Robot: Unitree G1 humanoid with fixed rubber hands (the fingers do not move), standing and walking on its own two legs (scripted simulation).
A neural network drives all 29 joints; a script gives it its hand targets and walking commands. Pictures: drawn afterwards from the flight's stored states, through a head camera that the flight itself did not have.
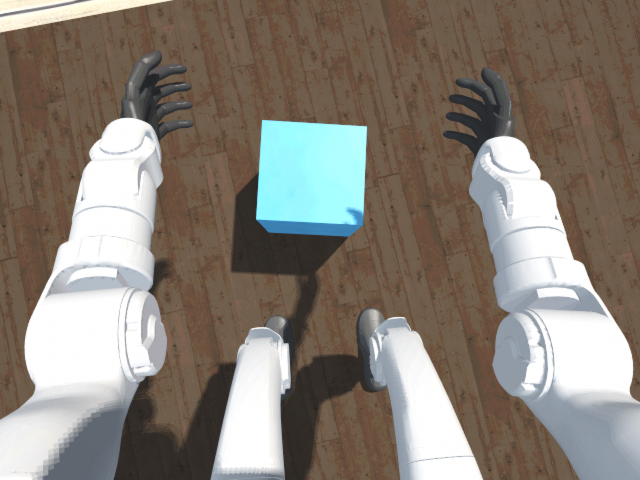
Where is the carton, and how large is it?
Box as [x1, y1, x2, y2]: [256, 120, 366, 236]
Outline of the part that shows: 262,120 256,219 269,232 348,236 362,225 366,126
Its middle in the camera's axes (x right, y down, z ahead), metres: -0.02 -0.13 +0.89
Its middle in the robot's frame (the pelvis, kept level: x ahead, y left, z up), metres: +0.53 +0.00 -0.53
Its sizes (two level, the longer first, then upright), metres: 0.210 0.200 0.250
